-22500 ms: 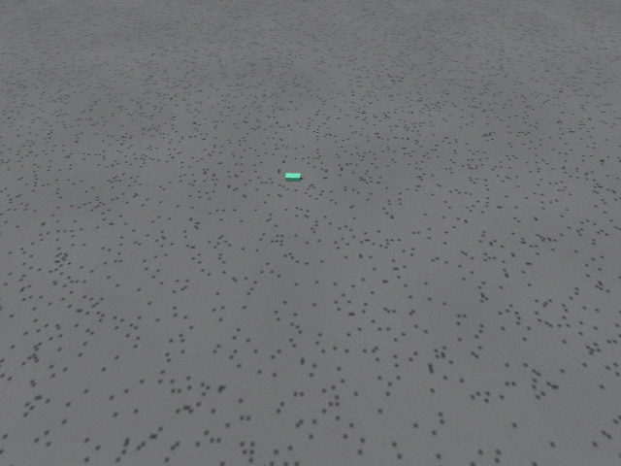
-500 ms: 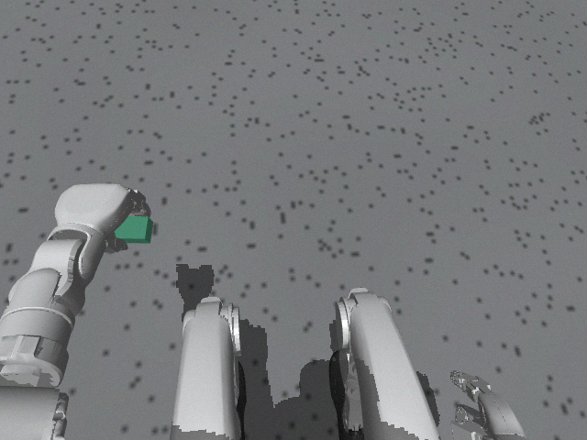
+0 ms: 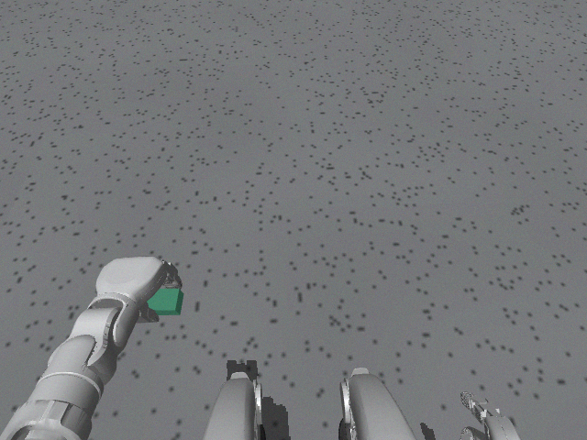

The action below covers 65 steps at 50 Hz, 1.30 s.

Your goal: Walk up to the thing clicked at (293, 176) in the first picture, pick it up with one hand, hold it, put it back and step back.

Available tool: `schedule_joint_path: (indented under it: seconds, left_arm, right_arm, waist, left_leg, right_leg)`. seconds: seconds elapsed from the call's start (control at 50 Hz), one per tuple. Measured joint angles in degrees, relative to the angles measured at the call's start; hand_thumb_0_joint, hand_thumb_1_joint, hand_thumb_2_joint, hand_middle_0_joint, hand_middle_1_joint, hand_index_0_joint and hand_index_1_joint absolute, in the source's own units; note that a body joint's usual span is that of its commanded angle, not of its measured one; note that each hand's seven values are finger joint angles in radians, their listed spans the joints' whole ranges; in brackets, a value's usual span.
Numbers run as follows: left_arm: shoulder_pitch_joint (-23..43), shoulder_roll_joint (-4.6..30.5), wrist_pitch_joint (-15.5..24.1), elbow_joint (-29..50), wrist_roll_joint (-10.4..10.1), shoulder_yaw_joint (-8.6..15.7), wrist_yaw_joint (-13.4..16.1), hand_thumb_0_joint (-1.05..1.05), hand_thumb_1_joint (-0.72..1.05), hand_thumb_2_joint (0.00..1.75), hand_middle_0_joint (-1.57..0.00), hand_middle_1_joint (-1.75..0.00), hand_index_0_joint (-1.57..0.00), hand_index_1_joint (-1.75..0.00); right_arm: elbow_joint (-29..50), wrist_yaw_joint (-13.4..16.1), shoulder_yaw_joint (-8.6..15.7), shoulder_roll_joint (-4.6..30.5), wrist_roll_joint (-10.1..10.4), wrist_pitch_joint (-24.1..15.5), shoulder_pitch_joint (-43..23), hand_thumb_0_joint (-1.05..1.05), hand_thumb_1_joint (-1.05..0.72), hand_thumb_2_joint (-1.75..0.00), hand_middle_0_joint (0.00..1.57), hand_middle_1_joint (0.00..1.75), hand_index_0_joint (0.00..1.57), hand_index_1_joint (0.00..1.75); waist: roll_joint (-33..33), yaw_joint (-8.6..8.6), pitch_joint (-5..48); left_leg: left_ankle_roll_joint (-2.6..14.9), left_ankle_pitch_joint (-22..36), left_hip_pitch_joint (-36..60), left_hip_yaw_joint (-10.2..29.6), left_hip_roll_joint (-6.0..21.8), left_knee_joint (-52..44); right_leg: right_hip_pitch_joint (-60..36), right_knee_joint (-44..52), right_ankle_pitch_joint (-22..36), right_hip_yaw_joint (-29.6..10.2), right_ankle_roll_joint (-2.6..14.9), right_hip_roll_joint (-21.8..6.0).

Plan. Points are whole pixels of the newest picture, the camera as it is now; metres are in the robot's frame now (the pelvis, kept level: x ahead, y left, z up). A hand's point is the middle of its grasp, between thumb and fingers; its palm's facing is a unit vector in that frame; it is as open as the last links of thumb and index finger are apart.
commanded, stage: lift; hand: left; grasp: from above
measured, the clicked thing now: (157, 302) +0.35 +0.23 -0.10
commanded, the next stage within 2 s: hold in 0.48 s
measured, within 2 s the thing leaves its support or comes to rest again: neither
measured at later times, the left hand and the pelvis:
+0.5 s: hand (135, 267) +0.36 +0.22 +0.02, palm faces -0.46 -0.03 -0.89, open 6.6 cm; pelvis +0.04 +0.00 +0.09, yaw +0 degrees
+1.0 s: hand (125, 244) +0.37 +0.22 +0.06, palm faces -0.46 -0.01 -0.89, open 6.6 cm; pelvis +0.06 +0.00 +0.11, yaw -1 degrees
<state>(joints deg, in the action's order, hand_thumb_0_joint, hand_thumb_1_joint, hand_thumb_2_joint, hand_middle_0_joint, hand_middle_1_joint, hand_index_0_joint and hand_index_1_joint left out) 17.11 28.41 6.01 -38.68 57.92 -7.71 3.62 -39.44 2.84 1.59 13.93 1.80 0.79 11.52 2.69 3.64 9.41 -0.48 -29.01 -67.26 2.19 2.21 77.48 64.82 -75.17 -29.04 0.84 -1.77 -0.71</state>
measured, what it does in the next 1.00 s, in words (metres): rises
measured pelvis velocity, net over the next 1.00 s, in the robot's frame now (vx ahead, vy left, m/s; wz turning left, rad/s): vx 0.06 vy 0.00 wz -0.01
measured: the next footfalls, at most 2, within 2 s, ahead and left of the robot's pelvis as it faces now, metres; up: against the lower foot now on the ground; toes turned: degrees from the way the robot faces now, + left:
none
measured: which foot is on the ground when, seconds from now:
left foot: down 0.00-1.00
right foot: down 0.00-1.00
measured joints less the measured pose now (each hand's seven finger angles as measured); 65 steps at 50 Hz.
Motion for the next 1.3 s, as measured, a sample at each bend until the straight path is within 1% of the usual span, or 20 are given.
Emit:
schedule_joint_path:
  seconds: [0.14, 0.26, 0.36, 0.48, 0.58, 0.68, 0.74, 0.98, 1.22, 1.3]
  left_arm:
    - [0.13, -1.83, -0.63, -3.23, 0.89, -1.64, 1.80, -0.01, 0.49, 0.10, -0.99, -0.15, -1.03, -0.13]
    - [0.40, -3.26, -1.33, -4.81, 0.79, -2.33, 2.75, -0.01, 0.49, 0.10, -0.99, -0.15, -1.03, -0.12]
    - [0.36, -3.77, -1.89, -4.74, 0.44, -2.52, 2.78, -0.01, 0.48, 0.11, -1.00, -0.14, -1.04, -0.12]
    - [-0.31, -4.05, -2.40, -4.21, 0.25, -2.97, 1.74, -0.01, 0.48, 0.10, -1.01, -0.12, -1.05, -0.10]
    - [-0.73, -3.99, -2.06, -3.74, 0.01, -3.23, 0.59, -0.01, 0.48, 0.10, -1.01, -0.11, -1.05, -0.09]
    - [-1.15, -3.94, -1.70, -2.98, 0.49, -3.50, -0.14, -0.01, 0.48, 0.10, -1.02, -0.11, -1.06, -0.09]
    - [-1.18, -3.79, -1.43, -2.58, 0.89, -3.74, -0.79, -0.01, 0.48, 0.09, -1.02, -0.10, -1.06, -0.08]
    - [-2.05, -3.63, -1.07, -0.37, 0.40, -3.72, -3.74, -0.01, 0.48, 0.09, -1.02, -0.10, -1.06, -0.07]
    - [-2.93, -3.68, -1.02, 1.34, 0.12, -3.91, -4.45, -0.01, 0.48, 0.09, -1.03, -0.09, -1.07, -0.07]
    - [-3.23, -3.66, -1.22, 2.04, -0.04, -4.31, -4.86, -0.02, 0.48, 0.10, -1.03, -0.09, -1.06, -0.07]
  right_arm:
    - [-1.25, 0.10, 0.58, 0.35, 0.07, -0.73, 1.47, 0.01, -0.92, -0.91, 0.20, 0.30, 0.20, 0.30]
    - [-1.67, -0.07, 0.80, 0.28, 0.17, -0.92, 2.21, 0.01, -0.92, -0.91, 0.20, 0.30, 0.20, 0.30]
    - [-1.49, -0.20, 0.89, 0.06, 0.30, -0.73, 2.47, 0.01, -0.92, -0.91, 0.20, 0.30, 0.20, 0.30]
    - [-1.23, -0.20, 1.09, -0.06, 0.43, -0.15, 2.37, 0.01, -0.92, -0.91, 0.20, 0.30, 0.20, 0.30]
    - [-1.13, -0.04, 1.23, -0.02, 0.54, 0.42, 2.13, 0.01, -0.92, -0.91, 0.20, 0.30, 0.20, 0.30]
    - [-0.85, 0.00, 1.31, 0.13, 0.69, 1.08, 1.91, 0.01, -0.91, -0.91, 0.20, 0.30, 0.20, 0.30]
    - [-0.71, 0.02, 1.33, 0.25, 0.73, 1.45, 1.73, 0.01, -0.91, -0.90, 0.20, 0.29, 0.20, 0.30]
    - [0.32, 0.08, 1.25, 0.32, 1.02, 3.05, 1.50, 0.01, -0.91, -0.90, 0.20, 0.29, 0.20, 0.30]
    - [0.87, 0.35, 0.99, 0.46, 1.19, 3.86, 0.75, 0.01, -0.91, -0.90, 0.20, 0.29, 0.20, 0.30]
    - [1.00, 0.46, 0.86, 0.56, 1.24, 3.94, 0.43, 0.01, -0.91, -0.90, 0.20, 0.29, 0.20, 0.30]
  waist:
    - [-0.10, -0.30, -1.03]
    - [-0.24, -0.47, -2.32]
    - [-0.42, -0.70, -3.39]
    - [-0.59, -1.25, -4.18]
    - [-0.74, -1.58, -4.39]
    - [-0.83, -1.85, -4.51]
    - [-0.79, -2.00, -4.56]
    - [-0.56, -2.51, -5.08]
    - [-0.25, -3.00, -5.78]
    - [-0.06, -3.16, -6.15]
  left_leg:
    - [0.07, 1.99, 9.37, -0.90, 0.14, -8.45]
    - [0.12, 3.74, 16.59, -1.87, 0.11, -15.30]
    - [0.17, 5.10, 21.60, -2.45, -0.03, -20.30]
    - [0.18, 6.37, 26.53, -2.93, -0.19, -25.24]
    - [0.22, 7.07, 30.01, -3.10, -0.32, -28.39]
    - [0.24, 7.66, 33.18, -3.31, -0.42, -31.10]
    - [0.26, 8.00, 34.73, -3.45, -0.47, -32.50]
    - [0.31, 9.23, 39.25, -3.97, -0.63, -36.45]
    - [0.19, 10.69, 42.06, -4.14, -0.72, -38.86]
    - [0.09, 11.36, 42.98, -4.21, -0.69, -39.78]
  right_leg:
    - [-9.03, 8.38, 2.24, -0.53, -0.05, 0.05]
    - [-15.76, 14.84, 4.03, -1.20, -0.11, -0.03]
    - [-20.45, 19.47, 5.32, -1.58, -0.12, -0.19]
    - [-25.13, 24.14, 6.54, -1.88, -0.14, -0.36]
    - [-28.56, 27.25, 7.24, -1.93, -0.18, -0.49]
    - [-31.67, 29.94, 7.86, -2.03, -0.20, -0.59]
    - [-33.16, 31.30, 8.22, -2.13, -0.22, -0.63]
    - [-37.30, 34.78, 9.34, -2.53, -0.26, -0.78]
    - [-39.78, 36.60, 10.53, -2.67, -0.11, -0.82]
    - [-40.54, 37.28, 11.10, -2.73, 0.00, -0.77]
